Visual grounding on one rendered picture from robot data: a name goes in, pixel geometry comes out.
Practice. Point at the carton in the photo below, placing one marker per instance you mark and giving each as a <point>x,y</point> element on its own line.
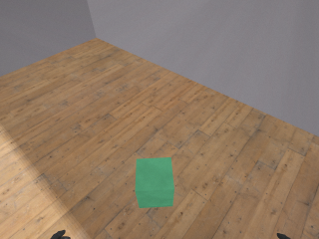
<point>154,182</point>

